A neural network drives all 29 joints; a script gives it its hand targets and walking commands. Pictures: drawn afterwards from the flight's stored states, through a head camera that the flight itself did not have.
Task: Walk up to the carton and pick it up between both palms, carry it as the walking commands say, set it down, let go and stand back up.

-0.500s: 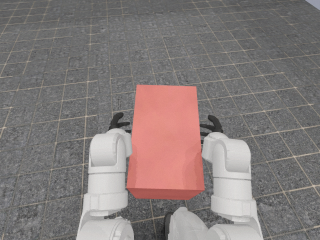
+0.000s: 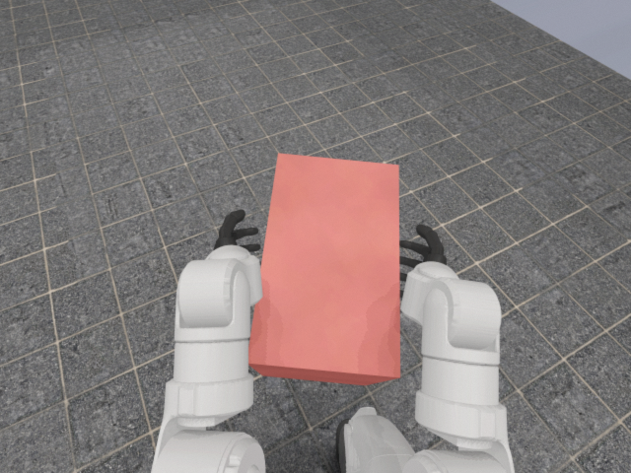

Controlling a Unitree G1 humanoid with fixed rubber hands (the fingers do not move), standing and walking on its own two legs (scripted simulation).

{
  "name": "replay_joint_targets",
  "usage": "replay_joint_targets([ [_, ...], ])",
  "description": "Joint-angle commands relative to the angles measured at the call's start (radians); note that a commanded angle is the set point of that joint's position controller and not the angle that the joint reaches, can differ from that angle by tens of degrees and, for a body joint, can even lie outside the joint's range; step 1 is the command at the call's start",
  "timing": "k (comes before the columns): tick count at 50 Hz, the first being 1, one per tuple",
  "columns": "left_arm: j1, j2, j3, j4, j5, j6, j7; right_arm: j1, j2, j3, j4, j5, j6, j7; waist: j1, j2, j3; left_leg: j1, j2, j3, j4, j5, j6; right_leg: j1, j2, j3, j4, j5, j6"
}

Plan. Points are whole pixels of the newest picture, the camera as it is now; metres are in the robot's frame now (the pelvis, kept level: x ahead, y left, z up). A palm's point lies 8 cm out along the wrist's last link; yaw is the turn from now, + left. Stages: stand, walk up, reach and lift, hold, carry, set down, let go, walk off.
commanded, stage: carry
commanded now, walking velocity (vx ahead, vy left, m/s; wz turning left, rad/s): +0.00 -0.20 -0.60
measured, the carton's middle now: (325, 279) +0.37 -0.02 -0.01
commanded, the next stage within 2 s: none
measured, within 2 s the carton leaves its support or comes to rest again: neither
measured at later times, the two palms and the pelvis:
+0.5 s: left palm (408, 391) +0.19 -0.09 +0.08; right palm out of the picture +0.12 -0.31 +0.08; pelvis -0.15 -0.11 +0.01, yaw -12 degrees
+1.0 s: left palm out of the picture +0.04 -0.16 +0.12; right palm out of the picture -0.05 -0.38 +0.13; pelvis -0.30 -0.16 +0.03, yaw -20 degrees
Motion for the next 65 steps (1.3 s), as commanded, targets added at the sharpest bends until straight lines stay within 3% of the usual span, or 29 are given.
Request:
replay_joint_targets([
  [1,-0.664,-0.987,-0.571,-0.161,-0.439,-0.034,-0.399,-0.833,1.050,0.640,-0.108,0.447,-0.021,0.508,0.045,-0.242,-0.804,0.426,-0.003,-0.037,-0.398,0.036,0.089,0.272,-0.126,0.193,-0.329,-0.073,0.026],
  [3,-0.721,-1.000,-0.594,-0.205,-0.458,-0.027,-0.402,-0.733,1.074,0.603,-0.035,0.424,-0.029,0.515,0.035,0.425,-0.705,0.402,0.529,-0.579,-0.658,0.123,0.330,0.008,0.019,-0.012,0.279,-0.416,0.065],
  [4,-0.782,-1.009,-0.661,-0.274,-0.486,-0.022,-0.404,-0.708,1.085,0.594,-0.032,0.411,-0.035,0.515,0.030,0.480,-0.623,0.334,0.540,-0.516,-0.633,0.266,0.364,-0.041,-0.090,0.102,0.426,-0.434,0.046],
  [6,-0.775,-1.032,-0.694,-0.287,-0.508,-0.019,-0.398,-0.719,1.080,0.597,-0.059,0.407,-0.023,0.517,0.053,0.165,-0.597,0.287,0.390,-0.251,-0.536,0.393,0.226,0.066,-0.094,0.093,0.406,-0.281,0.007],
  [10,-0.727,-1.014,-0.706,-0.254,-0.561,-0.023,-0.410,-0.656,1.058,0.551,-0.070,0.359,-0.029,0.498,0.059,0.236,-0.730,0.259,0.268,0.005,-0.281,0.473,0.093,0.429,-0.048,-0.032,-0.121,-0.180,0.031],
  [11,-0.708,-1.028,-0.683,-0.208,-0.560,-0.027,-0.417,-0.677,1.040,0.553,-0.066,0.346,-0.033,0.492,0.072,0.110,-0.709,0.131,0.203,0.025,-0.154,0.299,0.060,0.549,-0.062,0.045,-0.253,-0.144,0.009],
  [13,-0.659,-1.000,-0.623,-0.156,-0.542,-0.035,-0.423,-0.756,1.011,0.578,-0.114,0.366,-0.033,0.484,0.055,-0.405,-0.746,-0.196,0.039,0.021,0.126,-0.262,-0.024,0.685,-0.375,0.485,-0.293,0.380,-0.153],
  [17,-0.609,-0.978,-0.502,-0.085,-0.469,-0.022,-0.422,-0.871,1.022,0.647,-0.146,0.426,-0.037,0.480,0.079,-0.184,-0.762,-0.098,0.001,-0.061,0.252,-0.074,0.003,0.609,-0.328,0.417,-0.390,-0.105,-0.108],
  [25,-0.749,-0.996,-0.532,-0.121,-0.445,-0.058,-0.412,-0.897,1.048,0.628,-0.067,0.458,-0.027,0.501,0.054,-0.294,-0.797,0.441,-0.154,0.096,-0.357,-0.066,0.145,0.435,-0.202,0.138,-0.688,-0.304,0.230],
  [27,-0.740,-1.024,-0.572,-0.168,-0.447,-0.057,-0.422,-0.727,1.066,0.580,-0.017,0.437,-0.036,0.516,0.006,0.059,-0.823,0.652,0.109,-0.203,-0.624,-0.095,0.261,0.291,-0.125,0.034,-0.402,-0.258,0.286],
  [28,-0.763,-1.053,-0.593,-0.181,-0.472,-0.055,-0.429,-0.727,1.071,0.560,-0.001,0.424,-0.045,0.519,0.033,0.329,-0.800,0.463,0.330,-0.522,-0.594,-0.065,0.330,0.304,-0.102,0.080,-0.073,-0.286,0.145],
  [29,-0.784,-1.066,-0.613,-0.155,-0.477,-0.054,-0.430,-0.702,1.097,0.549,0.048,0.390,-0.052,0.521,0.042,0.338,-0.690,0.237,0.304,-0.497,-0.607,-0.023,0.372,0.352,-0.074,0.135,0.057,-0.276,0.048],
  [31,-0.763,-1.055,-0.632,-0.152,-0.476,-0.088,-0.423,-0.705,1.041,0.503,0.073,0.352,-0.077,0.531,0.060,0.203,-0.672,0.214,0.227,-0.280,-0.609,0.124,0.232,0.378,-0.031,0.040,0.014,-0.133,-0.014],
  [33,-1.235,-0.987,-0.725,-0.251,-0.616,-0.096,-0.389,-1.303,0.988,0.622,-0.095,0.501,-0.068,0.520,0.077,0.124,-0.702,0.291,0.147,-0.087,-0.428,0.266,0.169,0.427,-0.005,0.013,-0.194,-0.054,-0.003],
  [36,-0.497,-0.924,-0.426,0.207,-0.325,-0.097,-0.406,-0.409,0.965,0.286,0.457,0.156,-0.077,0.498,0.038,-0.098,-0.793,0.196,0.022,-0.096,-0.318,0.167,0.096,0.673,-0.245,0.260,-0.332,0.134,-0.064],
  [37,-0.598,-0.985,-0.548,-0.011,-0.451,-0.121,-0.416,-0.523,0.993,0.403,0.200,0.254,-0.105,0.499,0.039,-0.096,-0.807,0.163,-0.026,-0.073,-0.292,0.009,0.090,0.658,-0.287,0.289,-0.411,-0.092,-0.084],
  [38,-1.201,-0.955,-0.666,-0.175,-0.605,-0.123,-0.411,-1.200,0.977,0.577,-0.019,0.432,-0.108,0.491,0.065,-0.120,-0.771,0.188,-0.074,-0.036,-0.196,-0.062,0.110,0.531,-0.304,0.330,-0.570,-0.469,-0.077],
  [42,-0.595,-1.003,-0.515,0.035,-0.452,-0.026,-0.429,-0.776,1.073,0.577,0.040,0.395,-0.039,0.505,0.046,-0.194,-0.671,0.394,-0.194,0.096,-0.157,-0.011,0.163,0.351,-0.215,0.102,-0.801,-0.479,0.265],
  [45,-0.733,-1.025,-0.518,0.030,-0.453,-0.026,-0.449,-0.884,1.082,0.590,0.008,0.413,-0.049,0.506,-0.004,-0.179,-0.718,0.665,-0.107,0.095,-0.546,-0.049,0.237,0.255,-0.070,-0.146,-0.594,-0.218,0.494],
  [46,-0.623,-1.050,-0.528,0.008,-0.447,-0.023,-0.460,-0.772,1.080,0.576,-0.003,0.407,-0.053,0.508,-0.028,0.209,-0.733,0.498,0.211,-0.313,-0.758,-0.146,0.336,0.338,0.010,-0.200,-0.027,-0.228,0.428],
  [47,-0.635,-1.038,-0.528,0.018,-0.432,-0.049,-0.462,-0.812,1.074,0.558,0.037,0.391,-0.070,0.517,0.030,0.236,-0.620,0.268,0.282,-0.522,-0.669,-0.050,0.343,0.317,-0.057,0.016,0.088,-0.224,0.162],
  [49,-0.636,-1.065,-0.570,0.027,-0.461,-0.070,-0.457,-0.733,1.036,0.527,0.095,0.330,-0.077,0.517,0.060,0.122,-0.599,0.097,0.209,-0.348,-0.624,0.078,0.257,0.423,-0.086,0.066,-0.003,-0.159,0.014],
  [52,-0.857,-1.029,-0.634,-0.078,-0.500,-0.089,-0.413,-0.994,1.034,0.606,0.007,0.419,-0.049,0.533,0.069,-0.015,-0.633,0.238,0.069,-0.105,-0.404,0.263,0.134,0.452,-0.083,0.038,-0.379,-0.032,0.002],
  [54,-0.534,-0.852,-0.241,0.494,-0.161,-0.224,-0.431,-0.498,0.944,0.169,0.718,0.033,-0.186,0.533,0.040,-0.126,-0.677,0.068,-0.013,-0.112,-0.363,0.112,0.099,0.576,-0.270,0.237,-0.386,-0.197,-0.071],
  [55,-0.837,-0.927,-0.543,-0.037,-0.442,-0.267,-0.421,-0.839,1.002,0.474,0.171,0.305,-0.225,0.524,0.058,-0.118,-0.677,0.113,-0.058,-0.082,-0.267,0.051,0.097,0.449,-0.276,0.261,-0.485,-0.431,-0.091],
  [57,-1.104,-0.893,-0.553,-0.040,-0.487,-0.197,-0.407,-1.235,1.034,0.614,0.079,0.457,-0.158,0.520,0.053,-0.189,-0.604,0.188,-0.150,-0.006,0.026,0.003,0.122,0.247,-0.328,0.356,-0.744,-0.770,-0.005],
  [59,-0.603,-0.949,-0.477,0.044,-0.406,-0.125,-0.412,-0.786,1.088,0.561,0.130,0.395,-0.105,0.526,0.054,-0.183,-0.600,0.204,-0.173,-0.006,0.023,0.001,0.141,0.286,-0.304,0.203,-0.745,-0.636,0.114],
  [63,-0.837,-0.969,-0.548,-0.078,-0.461,-0.117,-0.413,-0.945,1.085,0.597,0.043,0.435,-0.109,0.510,0.039,-0.209,-0.702,0.370,-0.196,0.066,-0.309,0.010,0.184,0.374,-0.208,0.011,-0.686,-0.411,0.215],
  [65,-0.687,-0.991,-0.556,-0.110,-0.434,-0.120,-0.422,-0.725,1.053,0.538,0.047,0.390,-0.120,0.510,0.006,-0.019,-0.730,0.502,-0.060,-0.103,-0.576,0.027,0.248,0.327,-0.138,-0.084,-0.463,-0.341,0.250],
])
